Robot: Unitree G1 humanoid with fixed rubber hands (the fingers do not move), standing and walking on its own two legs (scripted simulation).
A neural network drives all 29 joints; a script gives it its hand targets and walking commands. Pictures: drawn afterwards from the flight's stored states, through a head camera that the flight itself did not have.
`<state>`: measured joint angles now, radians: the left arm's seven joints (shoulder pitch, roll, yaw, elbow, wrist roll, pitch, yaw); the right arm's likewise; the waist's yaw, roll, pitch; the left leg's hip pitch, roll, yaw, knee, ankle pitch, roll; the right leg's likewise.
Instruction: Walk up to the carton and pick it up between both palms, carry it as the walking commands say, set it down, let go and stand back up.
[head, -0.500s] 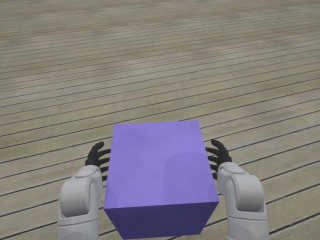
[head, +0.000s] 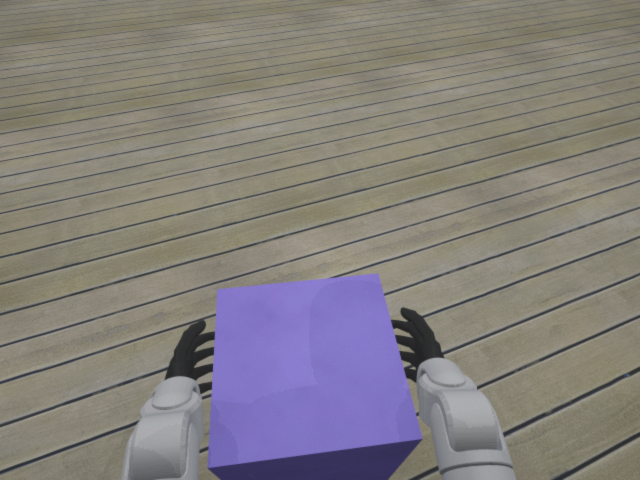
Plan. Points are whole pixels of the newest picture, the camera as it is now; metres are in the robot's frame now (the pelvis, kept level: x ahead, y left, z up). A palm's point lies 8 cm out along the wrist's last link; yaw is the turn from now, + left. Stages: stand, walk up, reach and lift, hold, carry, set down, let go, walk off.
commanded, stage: set down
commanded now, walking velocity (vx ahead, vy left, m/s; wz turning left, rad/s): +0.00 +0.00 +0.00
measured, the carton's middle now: (308, 391) +0.26 +0.04 -0.07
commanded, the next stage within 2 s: none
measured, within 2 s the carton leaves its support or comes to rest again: neither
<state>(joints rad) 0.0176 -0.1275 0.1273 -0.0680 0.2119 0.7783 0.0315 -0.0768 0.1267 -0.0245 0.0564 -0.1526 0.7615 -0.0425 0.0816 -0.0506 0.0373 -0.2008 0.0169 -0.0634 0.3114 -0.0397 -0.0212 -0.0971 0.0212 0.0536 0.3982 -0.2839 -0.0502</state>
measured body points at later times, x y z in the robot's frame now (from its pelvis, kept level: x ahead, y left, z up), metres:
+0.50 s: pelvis -0.03 +0.08 -0.01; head -0.02 +0.10 +0.44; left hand +0.27 +0.22 -0.03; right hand +0.28 -0.08 -0.01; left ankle +0.03 +0.18 -0.75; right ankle -0.05 -0.08 -0.75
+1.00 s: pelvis -0.06 +0.05 -0.05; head +0.08 +0.07 +0.38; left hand +0.30 +0.21 -0.11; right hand +0.32 -0.09 -0.11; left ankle +0.03 +0.18 -0.75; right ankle -0.04 -0.08 -0.75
